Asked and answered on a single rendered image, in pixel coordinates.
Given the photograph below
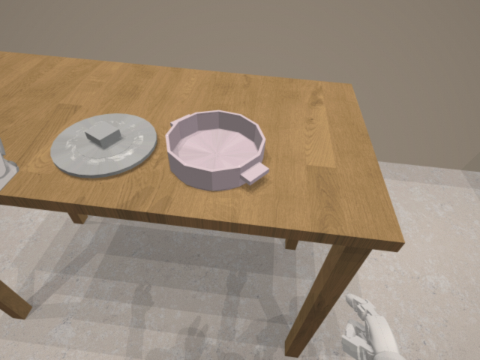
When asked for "robot right hand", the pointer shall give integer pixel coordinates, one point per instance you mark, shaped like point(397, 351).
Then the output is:
point(364, 342)

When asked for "knob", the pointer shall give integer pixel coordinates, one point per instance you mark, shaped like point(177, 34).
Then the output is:
point(103, 133)

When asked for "pot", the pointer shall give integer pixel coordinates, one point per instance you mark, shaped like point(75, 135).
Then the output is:
point(216, 150)

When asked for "robot left hand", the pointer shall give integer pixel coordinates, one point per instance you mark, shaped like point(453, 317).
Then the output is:
point(7, 170)

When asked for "table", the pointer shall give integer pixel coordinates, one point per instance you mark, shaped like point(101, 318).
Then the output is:
point(324, 182)

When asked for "lid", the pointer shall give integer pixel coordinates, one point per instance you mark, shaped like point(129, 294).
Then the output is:
point(78, 156)

